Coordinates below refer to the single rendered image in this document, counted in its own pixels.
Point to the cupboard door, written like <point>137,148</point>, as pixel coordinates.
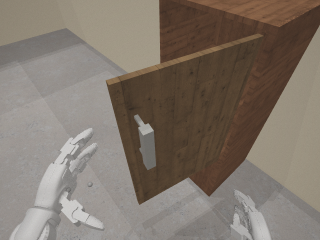
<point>190,103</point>

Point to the left robot forearm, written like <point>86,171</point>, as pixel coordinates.
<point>40,223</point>

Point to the handle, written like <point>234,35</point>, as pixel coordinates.
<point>147,142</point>

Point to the robot right hand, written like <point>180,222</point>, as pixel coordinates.
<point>255,226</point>

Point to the robot left hand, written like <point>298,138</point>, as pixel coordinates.
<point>62,174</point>

